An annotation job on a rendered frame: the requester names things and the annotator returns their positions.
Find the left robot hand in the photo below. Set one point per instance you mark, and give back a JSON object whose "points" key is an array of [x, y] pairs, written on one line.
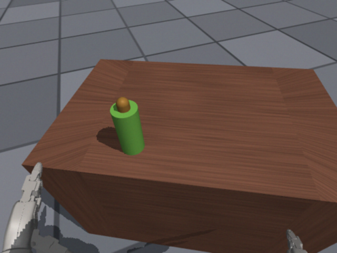
{"points": [[21, 230]]}

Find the right robot hand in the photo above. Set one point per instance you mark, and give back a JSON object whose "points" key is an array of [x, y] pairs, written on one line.
{"points": [[294, 243]]}

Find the bottle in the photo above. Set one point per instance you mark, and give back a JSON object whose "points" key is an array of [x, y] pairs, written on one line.
{"points": [[127, 123]]}

